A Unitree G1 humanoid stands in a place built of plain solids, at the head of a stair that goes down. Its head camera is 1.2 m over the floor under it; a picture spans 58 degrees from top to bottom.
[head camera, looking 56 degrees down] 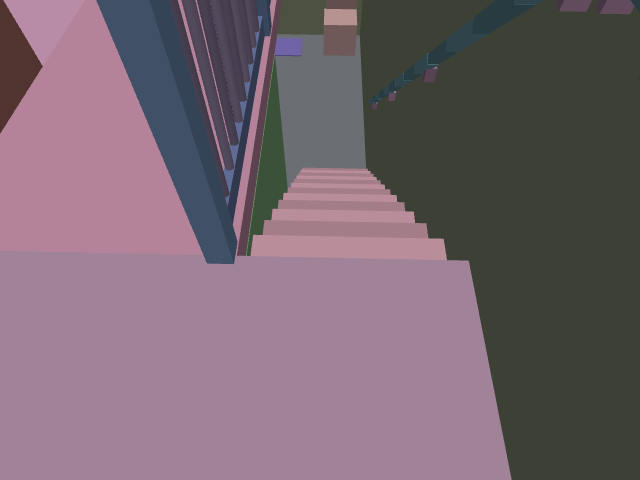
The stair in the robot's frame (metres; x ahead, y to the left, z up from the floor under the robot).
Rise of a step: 0.20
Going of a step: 0.22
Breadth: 0.75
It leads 1 degrees to the right of straight ahead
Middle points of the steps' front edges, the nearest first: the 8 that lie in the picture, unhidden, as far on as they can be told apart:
0.74 -0.11 0.00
0.96 -0.11 -0.20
1.19 -0.12 -0.40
1.41 -0.12 -0.61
1.63 -0.13 -0.81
1.86 -0.13 -1.01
2.08 -0.14 -1.21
2.31 -0.14 -1.41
